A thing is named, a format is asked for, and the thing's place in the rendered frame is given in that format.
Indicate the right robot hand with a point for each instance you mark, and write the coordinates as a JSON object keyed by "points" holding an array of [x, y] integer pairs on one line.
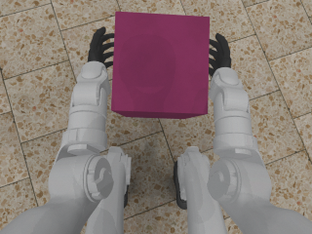
{"points": [[221, 55]]}

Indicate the robot right upper arm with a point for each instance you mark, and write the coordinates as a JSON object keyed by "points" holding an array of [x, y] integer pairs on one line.
{"points": [[243, 189]]}

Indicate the left robot hand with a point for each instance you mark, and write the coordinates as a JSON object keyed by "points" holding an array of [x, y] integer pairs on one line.
{"points": [[96, 52]]}

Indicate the left robot forearm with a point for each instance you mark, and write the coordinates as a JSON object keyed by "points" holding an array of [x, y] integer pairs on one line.
{"points": [[85, 133]]}

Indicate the robot right shin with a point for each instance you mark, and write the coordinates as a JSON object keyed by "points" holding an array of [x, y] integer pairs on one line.
{"points": [[205, 158]]}

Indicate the right robot forearm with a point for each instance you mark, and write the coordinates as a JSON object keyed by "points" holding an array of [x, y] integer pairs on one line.
{"points": [[232, 118]]}

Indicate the carton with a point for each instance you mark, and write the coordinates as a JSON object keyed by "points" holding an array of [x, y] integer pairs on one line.
{"points": [[160, 65]]}

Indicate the robot left upper arm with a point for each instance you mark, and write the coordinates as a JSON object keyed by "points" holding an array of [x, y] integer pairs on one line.
{"points": [[76, 185]]}

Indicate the robot left thigh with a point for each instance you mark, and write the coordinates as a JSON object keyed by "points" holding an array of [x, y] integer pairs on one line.
{"points": [[108, 217]]}

